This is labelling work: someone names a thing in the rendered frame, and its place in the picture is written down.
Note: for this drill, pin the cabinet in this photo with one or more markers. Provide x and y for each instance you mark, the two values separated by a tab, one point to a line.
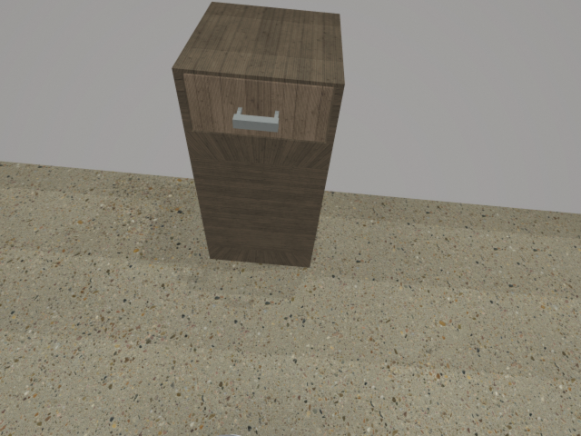
260	197

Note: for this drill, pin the drawer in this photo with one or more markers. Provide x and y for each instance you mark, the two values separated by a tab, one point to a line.
303	109

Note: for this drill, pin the handle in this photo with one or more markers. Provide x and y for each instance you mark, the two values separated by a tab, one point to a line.
253	122

